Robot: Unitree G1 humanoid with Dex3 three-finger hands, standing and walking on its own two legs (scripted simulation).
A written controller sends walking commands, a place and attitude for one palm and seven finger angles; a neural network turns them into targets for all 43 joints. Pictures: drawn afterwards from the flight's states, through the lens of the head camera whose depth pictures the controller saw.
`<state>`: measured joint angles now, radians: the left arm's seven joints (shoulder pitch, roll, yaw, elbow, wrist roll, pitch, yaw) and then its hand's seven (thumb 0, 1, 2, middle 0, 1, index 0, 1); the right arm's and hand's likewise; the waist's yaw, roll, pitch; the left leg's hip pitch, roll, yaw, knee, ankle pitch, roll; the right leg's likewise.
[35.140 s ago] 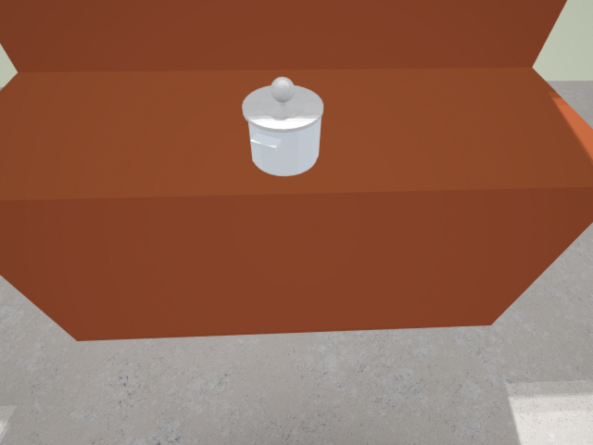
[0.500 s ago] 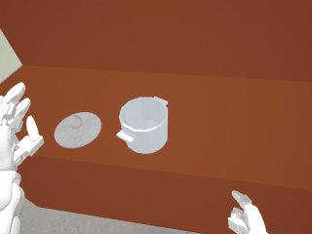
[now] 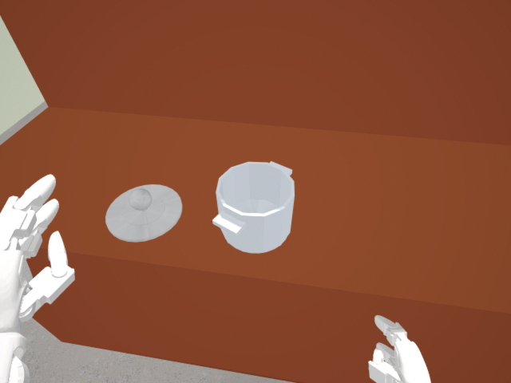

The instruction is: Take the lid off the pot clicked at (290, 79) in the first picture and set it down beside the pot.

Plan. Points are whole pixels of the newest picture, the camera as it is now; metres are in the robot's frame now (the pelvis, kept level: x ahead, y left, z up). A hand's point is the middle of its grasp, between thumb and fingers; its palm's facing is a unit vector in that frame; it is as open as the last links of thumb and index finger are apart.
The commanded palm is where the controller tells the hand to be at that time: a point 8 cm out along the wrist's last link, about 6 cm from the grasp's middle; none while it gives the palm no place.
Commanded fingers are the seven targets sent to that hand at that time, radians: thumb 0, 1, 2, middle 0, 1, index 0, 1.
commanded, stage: draw the hand back to the body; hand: left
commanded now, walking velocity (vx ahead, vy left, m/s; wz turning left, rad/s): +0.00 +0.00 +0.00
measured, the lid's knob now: (140, 199) +0.44 +0.30 +0.01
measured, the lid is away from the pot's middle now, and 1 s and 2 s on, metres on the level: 0.24 0.24 0.24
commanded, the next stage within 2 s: step back with the hand held close in 0.08 s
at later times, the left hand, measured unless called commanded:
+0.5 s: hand (53, 290) +0.17 +0.26 +0.15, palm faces +0.27 -0.84 -0.46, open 7.4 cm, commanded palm +0.11 +0.30 +0.18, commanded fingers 0.00 0.90 0.90 -0.20 -0.30 -0.20 -0.30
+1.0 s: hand (4, 315) +0.13 +0.28 +0.16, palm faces +0.34 -0.83 -0.45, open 7.4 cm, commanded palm +0.07 +0.32 +0.18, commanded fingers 0.00 0.90 0.90 -0.20 -0.30 -0.20 -0.30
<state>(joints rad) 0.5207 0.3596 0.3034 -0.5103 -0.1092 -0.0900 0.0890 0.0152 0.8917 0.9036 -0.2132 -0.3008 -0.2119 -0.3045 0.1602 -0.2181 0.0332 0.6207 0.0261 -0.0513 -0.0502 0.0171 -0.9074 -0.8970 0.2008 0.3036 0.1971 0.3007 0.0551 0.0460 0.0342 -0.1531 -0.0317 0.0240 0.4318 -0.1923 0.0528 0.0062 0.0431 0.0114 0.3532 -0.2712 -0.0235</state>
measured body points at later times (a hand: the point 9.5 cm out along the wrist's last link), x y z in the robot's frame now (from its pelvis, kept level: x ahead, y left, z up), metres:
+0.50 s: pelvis -0.02 +0.03 -0.01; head +0.00 +0.04 +0.44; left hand +0.15 +0.30 +0.18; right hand +0.16 -0.21 -0.08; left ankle +0.03 +0.08 -0.74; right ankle -0.04 -0.11 -0.74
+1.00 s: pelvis -0.06 +0.04 -0.02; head -0.04 +0.08 +0.43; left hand +0.11 +0.32 +0.19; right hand +0.11 -0.19 -0.08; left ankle +0.03 +0.08 -0.74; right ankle -0.08 -0.11 -0.72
